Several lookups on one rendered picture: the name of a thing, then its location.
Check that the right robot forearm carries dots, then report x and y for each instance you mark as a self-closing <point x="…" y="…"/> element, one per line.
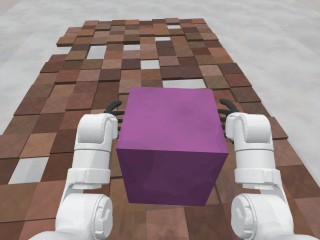
<point x="254" y="148"/>

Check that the right robot hand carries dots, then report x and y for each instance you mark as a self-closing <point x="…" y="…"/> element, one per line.
<point x="231" y="106"/>

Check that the left robot hand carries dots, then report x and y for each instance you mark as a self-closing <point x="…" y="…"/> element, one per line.
<point x="115" y="113"/>

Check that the left robot forearm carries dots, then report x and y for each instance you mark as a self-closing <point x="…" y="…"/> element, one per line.
<point x="90" y="166"/>

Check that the robot left upper arm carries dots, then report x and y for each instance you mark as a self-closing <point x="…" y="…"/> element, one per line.
<point x="82" y="216"/>

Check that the robot right upper arm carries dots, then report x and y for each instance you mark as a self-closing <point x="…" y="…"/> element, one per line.
<point x="263" y="217"/>

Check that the carton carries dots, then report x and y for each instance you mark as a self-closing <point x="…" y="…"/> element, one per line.
<point x="171" y="146"/>

